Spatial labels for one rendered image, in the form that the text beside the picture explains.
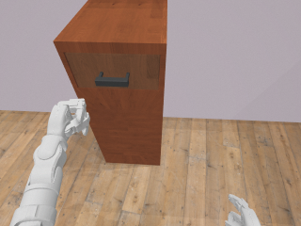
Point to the cabinet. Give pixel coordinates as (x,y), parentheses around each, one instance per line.
(127,123)

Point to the drawer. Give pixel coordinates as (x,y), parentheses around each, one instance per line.
(143,69)

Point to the left robot forearm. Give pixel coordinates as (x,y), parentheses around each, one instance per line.
(37,207)

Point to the robot left hand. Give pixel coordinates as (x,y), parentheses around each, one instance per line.
(62,123)

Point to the handle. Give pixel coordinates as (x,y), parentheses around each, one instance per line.
(101,81)

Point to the robot right hand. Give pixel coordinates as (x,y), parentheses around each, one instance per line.
(248,216)

